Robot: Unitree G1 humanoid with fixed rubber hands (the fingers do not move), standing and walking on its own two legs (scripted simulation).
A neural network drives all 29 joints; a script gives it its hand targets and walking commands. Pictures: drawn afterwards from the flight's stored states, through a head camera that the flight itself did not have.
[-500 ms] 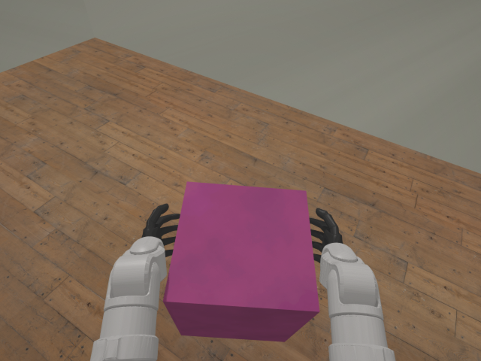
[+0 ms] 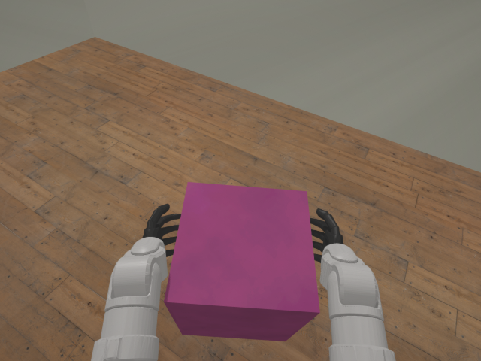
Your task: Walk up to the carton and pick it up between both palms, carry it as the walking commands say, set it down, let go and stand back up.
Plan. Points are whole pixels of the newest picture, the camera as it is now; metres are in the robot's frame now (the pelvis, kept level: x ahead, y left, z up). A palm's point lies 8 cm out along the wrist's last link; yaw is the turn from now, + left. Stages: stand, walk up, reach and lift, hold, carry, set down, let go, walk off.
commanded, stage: carry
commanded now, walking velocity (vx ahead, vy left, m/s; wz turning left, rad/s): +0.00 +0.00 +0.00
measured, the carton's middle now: (240, 267) +0.29 +0.01 -0.04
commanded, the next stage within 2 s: hold in 0.64 s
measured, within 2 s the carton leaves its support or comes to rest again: neither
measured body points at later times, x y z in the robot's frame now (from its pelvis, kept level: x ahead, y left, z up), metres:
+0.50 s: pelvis +0.00 +0.00 +0.00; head -0.01 +0.00 +0.45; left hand +0.30 +0.15 +0.03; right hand +0.30 -0.15 +0.04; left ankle +0.03 +0.16 -0.72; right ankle +0.06 -0.10 -0.72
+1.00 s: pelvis +0.00 +0.02 +0.01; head +0.00 +0.03 +0.46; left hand +0.30 +0.17 +0.03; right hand +0.29 -0.14 +0.04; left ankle +0.03 +0.16 -0.72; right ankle +0.06 -0.10 -0.72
